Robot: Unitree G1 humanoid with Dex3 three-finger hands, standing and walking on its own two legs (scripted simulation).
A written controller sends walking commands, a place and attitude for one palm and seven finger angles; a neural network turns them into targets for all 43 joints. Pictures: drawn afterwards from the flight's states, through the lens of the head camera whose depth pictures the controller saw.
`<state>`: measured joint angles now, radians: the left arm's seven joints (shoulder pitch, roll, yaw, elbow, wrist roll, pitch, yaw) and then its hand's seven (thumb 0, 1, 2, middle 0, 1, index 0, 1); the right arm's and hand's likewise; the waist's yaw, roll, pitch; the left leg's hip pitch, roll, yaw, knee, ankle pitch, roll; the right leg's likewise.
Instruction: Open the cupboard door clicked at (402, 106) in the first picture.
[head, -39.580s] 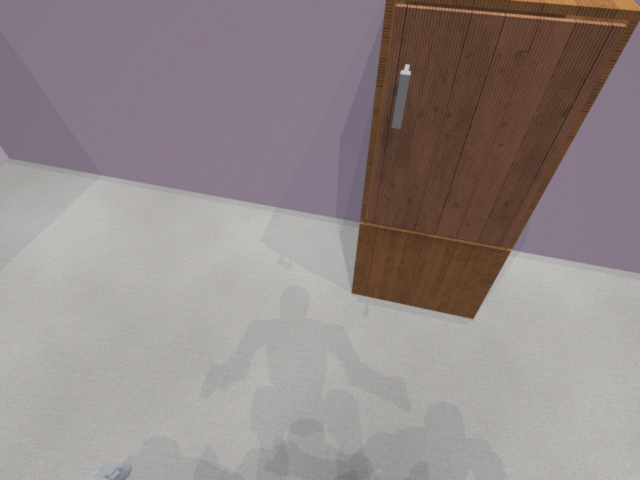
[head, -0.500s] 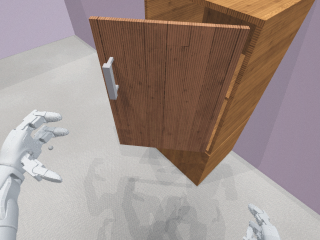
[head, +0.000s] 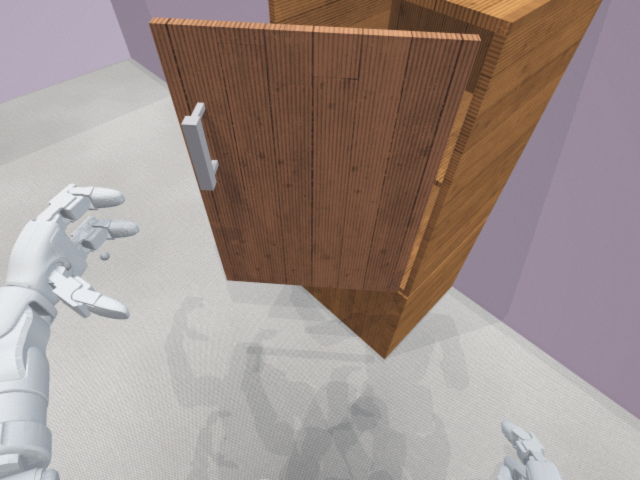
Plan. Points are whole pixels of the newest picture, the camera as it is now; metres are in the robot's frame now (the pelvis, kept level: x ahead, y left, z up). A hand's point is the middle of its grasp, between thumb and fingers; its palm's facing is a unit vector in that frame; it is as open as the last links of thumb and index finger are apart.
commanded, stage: move the hooked fingers beside the handle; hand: left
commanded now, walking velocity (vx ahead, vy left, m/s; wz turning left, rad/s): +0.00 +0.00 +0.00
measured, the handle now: (204, 147) +0.57 +0.20 +0.09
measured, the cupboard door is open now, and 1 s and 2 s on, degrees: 41 41 41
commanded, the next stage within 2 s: none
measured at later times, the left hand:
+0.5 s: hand (125, 218) +0.40 +0.27 +0.10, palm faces -0.05 -1.00 +0.00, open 14.0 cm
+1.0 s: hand (152, 184) +0.47 +0.25 +0.10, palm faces -0.05 -1.00 +0.01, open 14.0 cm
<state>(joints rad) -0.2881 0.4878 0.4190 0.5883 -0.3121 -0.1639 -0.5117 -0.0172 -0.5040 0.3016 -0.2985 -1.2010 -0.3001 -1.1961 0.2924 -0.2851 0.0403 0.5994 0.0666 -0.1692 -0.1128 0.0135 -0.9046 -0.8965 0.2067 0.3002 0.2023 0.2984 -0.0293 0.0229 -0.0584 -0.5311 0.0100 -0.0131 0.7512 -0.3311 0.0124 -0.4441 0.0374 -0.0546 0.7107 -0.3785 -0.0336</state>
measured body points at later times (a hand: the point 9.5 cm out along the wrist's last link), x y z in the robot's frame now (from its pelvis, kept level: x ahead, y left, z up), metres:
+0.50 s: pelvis +0.01 +0.02 +0.00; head +0.05 +0.03 +0.45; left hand +0.40 +0.32 +0.11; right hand +0.09 -0.25 -0.10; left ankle +0.03 +0.11 -0.71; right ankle -0.01 -0.10 -0.71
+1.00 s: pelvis +0.01 +0.02 -0.01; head +0.09 +0.04 +0.43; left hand +0.47 +0.31 +0.10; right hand +0.03 -0.25 -0.11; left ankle +0.03 +0.11 -0.71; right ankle -0.01 -0.10 -0.71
